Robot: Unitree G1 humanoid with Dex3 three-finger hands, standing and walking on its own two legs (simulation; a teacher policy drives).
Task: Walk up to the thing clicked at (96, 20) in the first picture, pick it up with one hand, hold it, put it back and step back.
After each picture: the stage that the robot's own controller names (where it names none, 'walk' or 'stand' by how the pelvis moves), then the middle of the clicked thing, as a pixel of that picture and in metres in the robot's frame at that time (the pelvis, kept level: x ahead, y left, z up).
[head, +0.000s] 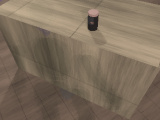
stand; (92, 20) +0.87 -0.02 -0.06
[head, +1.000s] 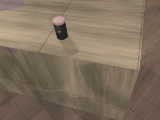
walk; (60, 28) +0.74 +0.20 -0.04
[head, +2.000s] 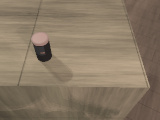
stand; (42, 47) +0.52 +0.20 -0.02
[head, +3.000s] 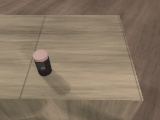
stand; (42, 63) +0.51 +0.22 -0.06
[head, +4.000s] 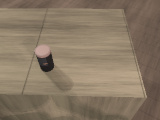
stand; (45, 58) +0.52 +0.20 -0.06
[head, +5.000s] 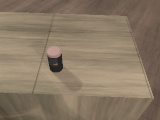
stand; (55, 59) +0.54 +0.16 -0.05
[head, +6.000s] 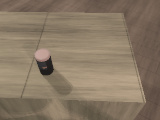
stand; (44, 62) +0.51 +0.21 -0.06
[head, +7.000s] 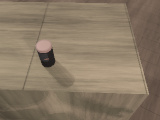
rise first; (46, 54) +0.52 +0.20 -0.05
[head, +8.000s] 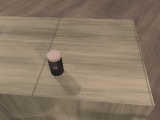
go down; (55, 63) +0.52 +0.20 -0.05
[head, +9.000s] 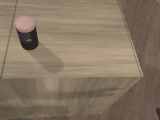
go down; (27, 34) +0.54 +0.18 +0.00
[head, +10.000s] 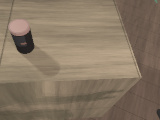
approach; (22, 37) +0.53 +0.19 +0.01
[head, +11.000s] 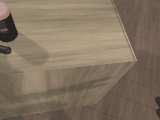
close in; (2, 23) +0.54 +0.21 +0.05
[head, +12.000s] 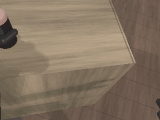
lift; (0, 29) +0.52 +0.20 +0.04
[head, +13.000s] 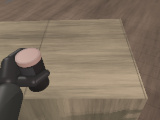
lift; (33, 70) +0.33 +0.17 +0.16
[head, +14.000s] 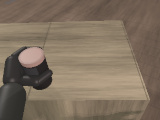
hold; (37, 69) +0.33 +0.16 +0.15
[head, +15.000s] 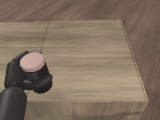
hold; (37, 73) +0.33 +0.16 +0.13
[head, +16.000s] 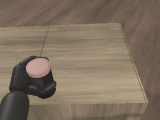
hold; (42, 79) +0.32 +0.16 +0.12
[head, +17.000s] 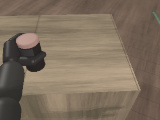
crouch; (31, 53) +0.42 +0.19 +0.12
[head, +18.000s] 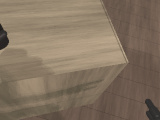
lower; out of the picture +0.52 +0.22 +0.05
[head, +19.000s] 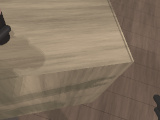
lower; out of the picture +0.53 +0.21 +0.05
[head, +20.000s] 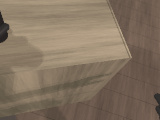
lower; out of the picture +0.53 +0.21 +0.05
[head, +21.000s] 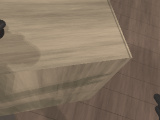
lower; out of the picture +0.54 +0.21 +0.05
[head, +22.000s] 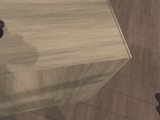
rest; out of the picture +0.54 +0.22 +0.05
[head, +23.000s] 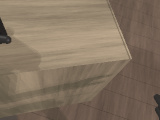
withdraw; out of the picture +0.53 +0.21 +0.05
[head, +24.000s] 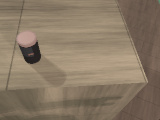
sink last; (29, 48) +0.50 +0.20 +0.00
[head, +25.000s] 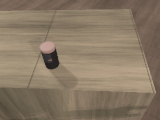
stand; (50, 55) +0.53 +0.21 +0.00
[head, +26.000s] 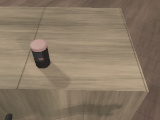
stand; (40, 54) +0.52 +0.21 +0.01
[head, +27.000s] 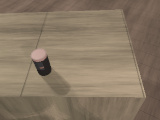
stand; (41, 62) +0.50 +0.22 -0.05
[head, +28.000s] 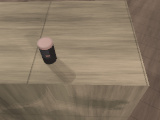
withdraw; (47, 51) +0.55 +0.20 -0.05
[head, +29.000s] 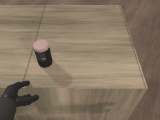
stand; (43, 53) +0.54 +0.19 -0.02
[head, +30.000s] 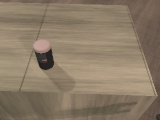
stand; (44, 55) +0.50 +0.18 +0.01
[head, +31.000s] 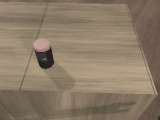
stand; (44, 53) +0.50 +0.19 +0.01
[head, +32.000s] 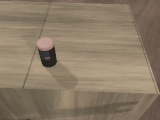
stand; (47, 52) +0.51 +0.18 +0.01
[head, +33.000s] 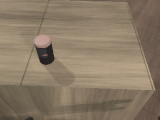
stand; (44, 50) +0.52 +0.19 +0.01
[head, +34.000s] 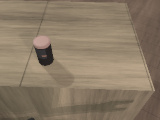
stand; (44, 51) +0.52 +0.20 +0.01
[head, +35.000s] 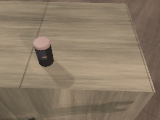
stand; (44, 52) +0.51 +0.20 +0.01
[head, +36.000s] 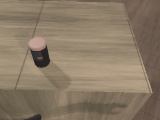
rise; (39, 52) +0.50 +0.21 +0.01
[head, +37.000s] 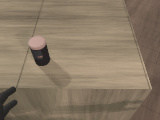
withdraw; (40, 51) +0.51 +0.21 +0.00
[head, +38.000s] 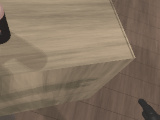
stand; out of the picture +0.52 +0.19 +0.04
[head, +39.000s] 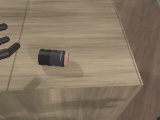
stand; (54, 58) +0.49 +0.11 -0.03
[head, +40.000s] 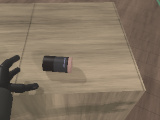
sink last; (57, 64) +0.48 +0.11 -0.04
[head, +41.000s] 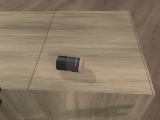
stand; (70, 64) +0.51 +0.11 -0.03
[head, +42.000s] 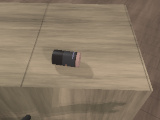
stand; (66, 58) +0.51 +0.11 -0.02
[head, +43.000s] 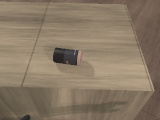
stand; (68, 56) +0.52 +0.10 -0.02
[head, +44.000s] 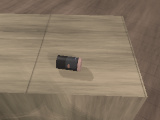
stand; (69, 63) +0.54 +0.10 -0.07
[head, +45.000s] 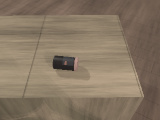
stand; (66, 63) +0.54 +0.12 -0.08
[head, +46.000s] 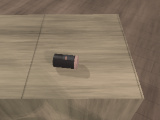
stand; (65, 61) +0.55 +0.12 -0.08
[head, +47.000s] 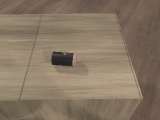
stand; (64, 59) +0.56 +0.12 -0.08
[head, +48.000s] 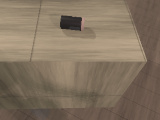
walk; (72, 23) +0.69 +0.08 -0.06
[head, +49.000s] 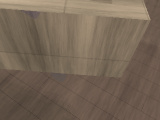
walk; out of the picture +1.07 -0.01 -0.05
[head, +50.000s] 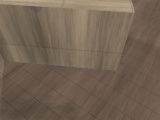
walk; out of the picture +1.27 +0.05 -0.07
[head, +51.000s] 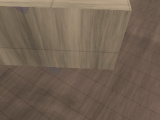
stand; out of the picture +1.17 +0.09 -0.06
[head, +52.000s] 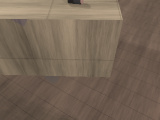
stand; out of the picture +1.19 +0.09 -0.08
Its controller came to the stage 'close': yes
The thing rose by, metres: 0.21
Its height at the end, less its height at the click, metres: -0.02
